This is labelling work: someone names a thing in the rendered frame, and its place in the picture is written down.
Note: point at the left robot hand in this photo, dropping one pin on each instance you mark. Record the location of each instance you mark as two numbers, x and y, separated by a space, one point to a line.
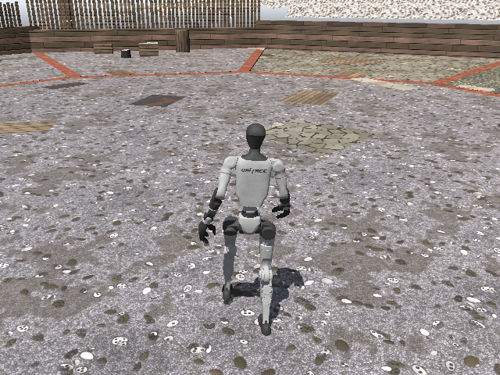
202 231

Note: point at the robot left upper arm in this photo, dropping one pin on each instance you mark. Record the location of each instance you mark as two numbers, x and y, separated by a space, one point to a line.
228 164

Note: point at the robot torso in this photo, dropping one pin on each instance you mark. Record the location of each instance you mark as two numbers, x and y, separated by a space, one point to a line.
251 188

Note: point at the robot right upper arm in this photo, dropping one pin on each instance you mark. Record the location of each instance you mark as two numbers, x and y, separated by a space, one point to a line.
280 176

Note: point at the right robot hand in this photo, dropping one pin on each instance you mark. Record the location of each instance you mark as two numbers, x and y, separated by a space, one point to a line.
278 208

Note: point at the left robot forearm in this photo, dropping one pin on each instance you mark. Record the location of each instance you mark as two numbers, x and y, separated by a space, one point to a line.
212 209

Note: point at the right robot forearm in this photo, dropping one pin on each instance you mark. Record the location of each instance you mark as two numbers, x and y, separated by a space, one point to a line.
285 203

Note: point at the robot left thigh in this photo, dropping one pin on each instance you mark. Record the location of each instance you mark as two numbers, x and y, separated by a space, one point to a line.
230 231

